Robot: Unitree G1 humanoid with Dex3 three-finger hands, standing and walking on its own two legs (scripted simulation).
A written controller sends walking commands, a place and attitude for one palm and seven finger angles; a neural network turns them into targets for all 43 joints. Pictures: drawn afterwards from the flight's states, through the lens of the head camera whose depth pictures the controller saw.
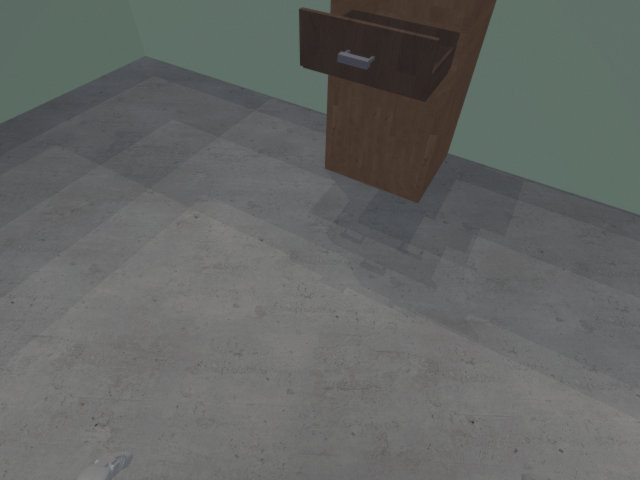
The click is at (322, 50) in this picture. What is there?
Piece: drawer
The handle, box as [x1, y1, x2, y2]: [337, 50, 374, 69]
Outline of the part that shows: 337,61 366,69 369,66 369,63 374,59 374,56 365,58 350,54 350,50 346,50 344,52 341,51 338,53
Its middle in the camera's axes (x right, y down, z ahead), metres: +0.11 -0.56 +1.20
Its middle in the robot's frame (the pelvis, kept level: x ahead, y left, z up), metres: +1.28 -0.06 -0.04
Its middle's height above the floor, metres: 0.73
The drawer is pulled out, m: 0.26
